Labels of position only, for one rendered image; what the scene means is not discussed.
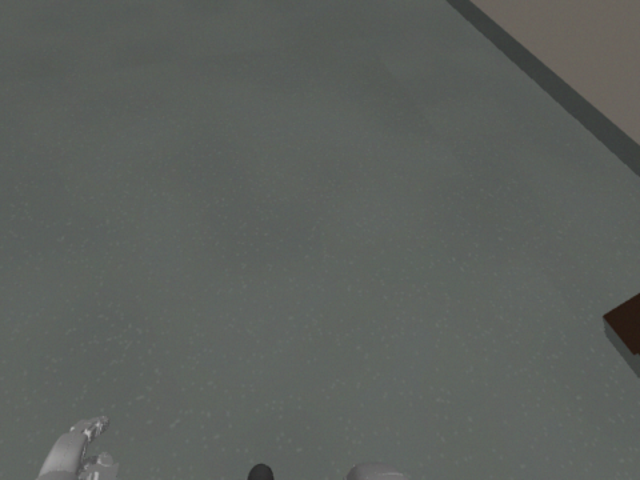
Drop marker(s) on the left robot hand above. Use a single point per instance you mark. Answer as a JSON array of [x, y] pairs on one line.
[[69, 451]]

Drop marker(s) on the left robot foot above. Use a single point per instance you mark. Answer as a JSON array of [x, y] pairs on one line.
[[260, 472]]

